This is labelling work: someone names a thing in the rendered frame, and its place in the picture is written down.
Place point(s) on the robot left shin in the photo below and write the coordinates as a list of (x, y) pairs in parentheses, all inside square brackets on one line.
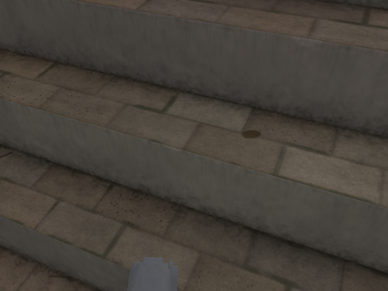
[(132, 267)]

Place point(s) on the left robot thigh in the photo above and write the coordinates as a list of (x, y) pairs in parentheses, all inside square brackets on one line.
[(153, 275)]

